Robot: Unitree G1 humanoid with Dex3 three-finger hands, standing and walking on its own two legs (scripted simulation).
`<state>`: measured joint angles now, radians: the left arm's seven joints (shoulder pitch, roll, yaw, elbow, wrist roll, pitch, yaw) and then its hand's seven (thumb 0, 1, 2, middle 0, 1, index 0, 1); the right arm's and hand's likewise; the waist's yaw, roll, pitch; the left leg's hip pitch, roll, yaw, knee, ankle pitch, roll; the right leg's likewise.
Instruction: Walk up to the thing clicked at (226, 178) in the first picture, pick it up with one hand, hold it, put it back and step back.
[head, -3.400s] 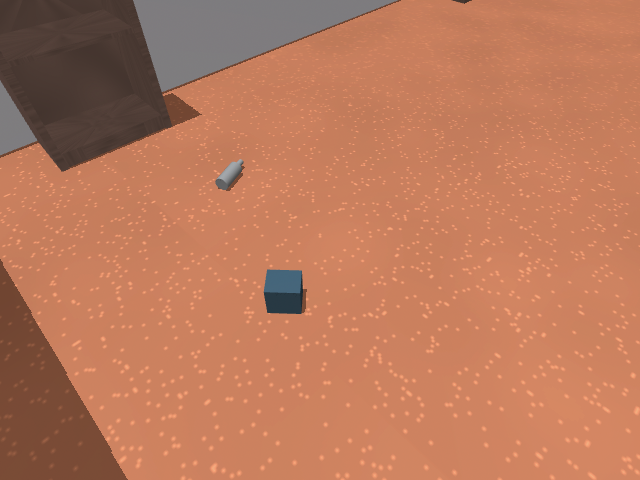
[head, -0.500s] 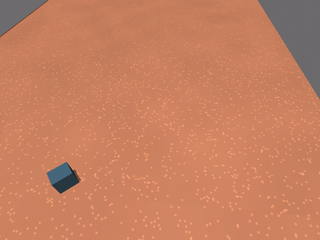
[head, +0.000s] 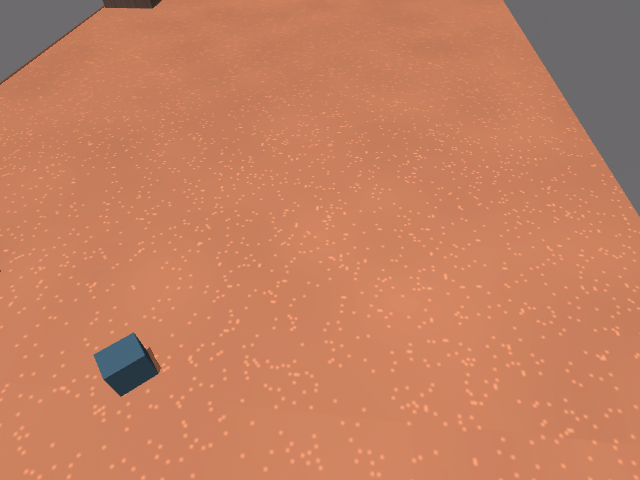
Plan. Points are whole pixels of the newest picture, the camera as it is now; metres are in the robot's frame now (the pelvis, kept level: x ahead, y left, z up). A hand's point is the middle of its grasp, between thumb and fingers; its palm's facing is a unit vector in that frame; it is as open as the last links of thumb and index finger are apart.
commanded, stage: stand
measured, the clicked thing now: out of the picture +1.01 +1.31 -0.75
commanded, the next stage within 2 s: none
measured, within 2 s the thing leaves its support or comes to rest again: neither
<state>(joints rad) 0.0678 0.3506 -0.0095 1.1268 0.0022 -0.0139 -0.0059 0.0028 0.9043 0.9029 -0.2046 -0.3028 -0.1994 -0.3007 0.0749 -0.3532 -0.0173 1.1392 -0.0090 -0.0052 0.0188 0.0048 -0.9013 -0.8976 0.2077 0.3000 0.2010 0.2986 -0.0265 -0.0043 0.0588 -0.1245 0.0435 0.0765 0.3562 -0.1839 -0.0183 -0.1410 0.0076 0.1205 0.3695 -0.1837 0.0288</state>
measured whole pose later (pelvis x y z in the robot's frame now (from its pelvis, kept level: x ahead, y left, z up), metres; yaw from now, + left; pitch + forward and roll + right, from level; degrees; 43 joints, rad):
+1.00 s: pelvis +0.00 +0.01 +0.00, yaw +2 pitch -3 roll +0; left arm 0.12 0.36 -0.01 1.11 0.01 -0.01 0.00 0.00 0.91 0.90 -0.20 -0.30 -0.20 -0.30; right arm 0.09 -0.35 -0.02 1.13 -0.01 0.00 0.02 0.00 -0.90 -0.90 0.21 0.30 0.20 0.30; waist -0.01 -0.01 0.05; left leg -0.12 0.02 0.05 0.34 -0.18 0.00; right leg -0.12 -0.02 0.10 0.34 -0.18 0.04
